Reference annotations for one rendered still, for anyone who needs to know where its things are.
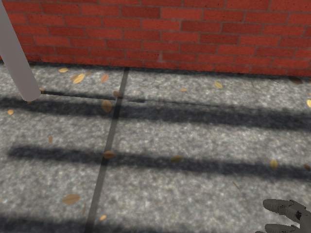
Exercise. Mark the robot right hand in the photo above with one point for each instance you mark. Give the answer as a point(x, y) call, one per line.
point(292, 210)

